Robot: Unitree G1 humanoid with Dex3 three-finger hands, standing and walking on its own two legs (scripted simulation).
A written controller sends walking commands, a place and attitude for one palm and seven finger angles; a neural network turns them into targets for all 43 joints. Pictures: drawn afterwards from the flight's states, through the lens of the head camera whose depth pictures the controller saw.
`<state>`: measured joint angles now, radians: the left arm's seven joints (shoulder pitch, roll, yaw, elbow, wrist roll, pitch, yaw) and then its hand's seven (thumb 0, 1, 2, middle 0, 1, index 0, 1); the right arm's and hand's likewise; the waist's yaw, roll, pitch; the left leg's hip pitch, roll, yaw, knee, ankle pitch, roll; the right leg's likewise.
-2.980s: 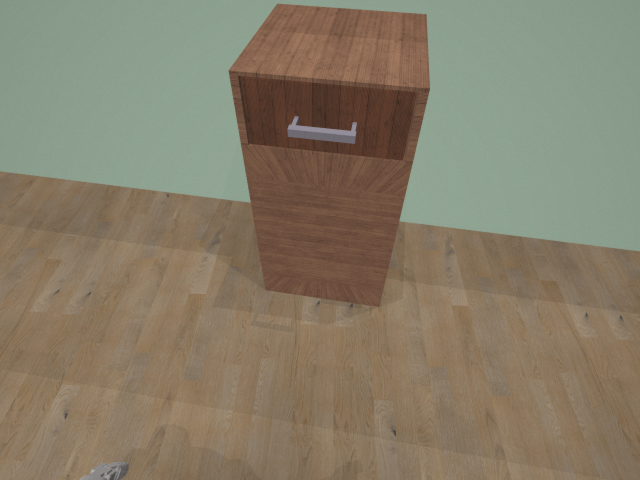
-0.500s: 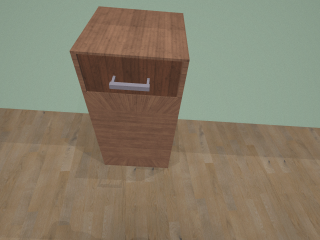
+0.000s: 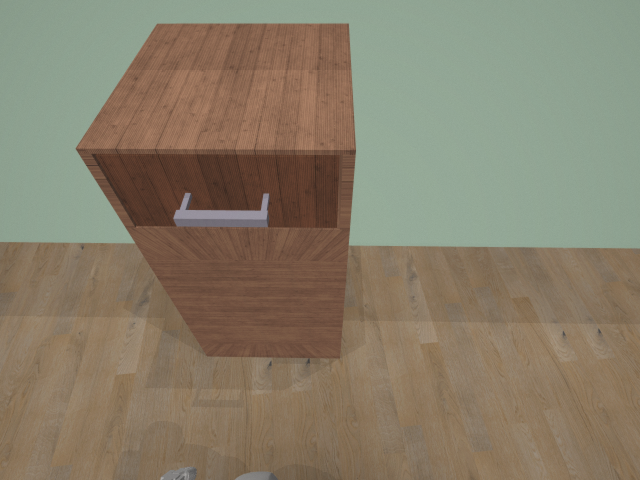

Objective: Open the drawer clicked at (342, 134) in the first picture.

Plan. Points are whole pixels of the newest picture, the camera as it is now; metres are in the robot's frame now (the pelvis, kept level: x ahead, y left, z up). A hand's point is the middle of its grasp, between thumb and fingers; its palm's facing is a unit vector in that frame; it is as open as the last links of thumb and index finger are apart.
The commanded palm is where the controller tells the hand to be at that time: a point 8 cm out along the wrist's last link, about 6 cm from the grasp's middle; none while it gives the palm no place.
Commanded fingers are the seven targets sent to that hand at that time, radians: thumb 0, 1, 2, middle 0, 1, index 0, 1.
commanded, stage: come to a stop and stand still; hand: left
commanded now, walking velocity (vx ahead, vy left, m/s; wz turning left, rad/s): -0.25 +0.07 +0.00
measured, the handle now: (224, 209) +0.52 +0.19 -0.01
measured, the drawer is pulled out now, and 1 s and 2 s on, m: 0.00 0.00 0.00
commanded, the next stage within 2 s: look again from close up in 1.76 s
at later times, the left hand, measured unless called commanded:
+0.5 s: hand out of the picture -0.02 +0.23 -0.17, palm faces +0.01 -0.98 -0.19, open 7.4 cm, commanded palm none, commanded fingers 0.00 0.90 0.90 -0.20 -0.30 -0.20 -0.30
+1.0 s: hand out of the picture -0.06 +0.11 -0.17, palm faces +0.03 -0.99 -0.11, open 7.3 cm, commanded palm none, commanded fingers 0.00 0.90 0.90 -0.20 -0.30 -0.20 -0.30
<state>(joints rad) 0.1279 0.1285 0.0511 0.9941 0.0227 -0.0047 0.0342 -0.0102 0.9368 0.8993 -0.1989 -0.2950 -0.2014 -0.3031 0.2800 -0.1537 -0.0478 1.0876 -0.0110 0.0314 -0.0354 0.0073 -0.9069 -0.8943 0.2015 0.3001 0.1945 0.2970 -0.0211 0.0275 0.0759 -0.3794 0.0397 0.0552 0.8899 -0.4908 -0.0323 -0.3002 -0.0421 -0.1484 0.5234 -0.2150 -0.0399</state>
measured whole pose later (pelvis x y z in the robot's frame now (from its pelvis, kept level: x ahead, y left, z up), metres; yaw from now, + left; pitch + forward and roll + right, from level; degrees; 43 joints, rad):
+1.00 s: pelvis -0.04 -0.02 +0.00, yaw -1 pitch -2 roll -1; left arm 0.33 0.07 0.01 1.14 0.00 0.01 0.03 0.01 0.92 0.90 -0.20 -0.29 -0.20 -0.30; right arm 0.41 -0.10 -0.01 1.20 -0.02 0.03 -0.04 0.01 -0.91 -0.89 0.20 0.30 0.19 0.30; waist -0.03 0.01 0.01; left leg -0.28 0.09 0.04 0.47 -0.15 -0.04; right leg -0.12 0.04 -0.07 0.45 -0.31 -0.04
